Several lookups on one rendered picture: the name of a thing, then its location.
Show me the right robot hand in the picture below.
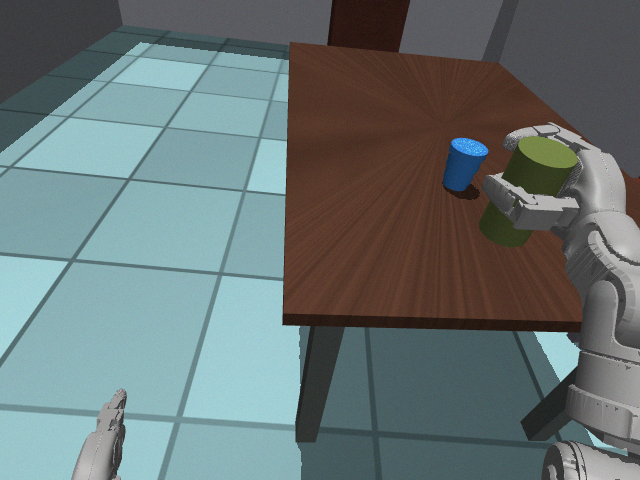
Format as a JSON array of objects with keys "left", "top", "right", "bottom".
[{"left": 481, "top": 122, "right": 626, "bottom": 241}]

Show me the chair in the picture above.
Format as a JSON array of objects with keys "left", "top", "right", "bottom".
[{"left": 566, "top": 176, "right": 640, "bottom": 343}]

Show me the right robot arm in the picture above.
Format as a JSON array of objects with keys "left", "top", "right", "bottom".
[{"left": 541, "top": 211, "right": 640, "bottom": 480}]

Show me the table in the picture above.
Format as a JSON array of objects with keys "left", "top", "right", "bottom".
[{"left": 282, "top": 42, "right": 640, "bottom": 443}]

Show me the left robot hand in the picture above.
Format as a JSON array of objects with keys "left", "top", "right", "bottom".
[{"left": 71, "top": 389, "right": 127, "bottom": 480}]

